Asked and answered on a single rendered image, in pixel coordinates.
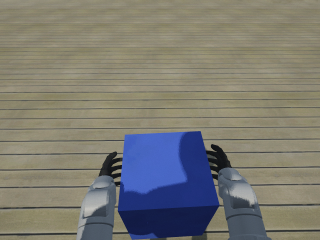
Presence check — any right robot forearm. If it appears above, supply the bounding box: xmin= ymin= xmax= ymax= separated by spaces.
xmin=217 ymin=167 xmax=272 ymax=240

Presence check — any carton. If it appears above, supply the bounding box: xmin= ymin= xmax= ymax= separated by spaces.
xmin=118 ymin=131 xmax=220 ymax=240

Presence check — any robot right hand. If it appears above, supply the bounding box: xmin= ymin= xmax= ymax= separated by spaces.
xmin=206 ymin=144 xmax=232 ymax=180

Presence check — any robot left hand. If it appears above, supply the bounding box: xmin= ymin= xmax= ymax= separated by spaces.
xmin=98 ymin=151 xmax=123 ymax=186

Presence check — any left robot forearm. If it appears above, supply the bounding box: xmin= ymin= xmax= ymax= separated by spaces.
xmin=76 ymin=175 xmax=117 ymax=240

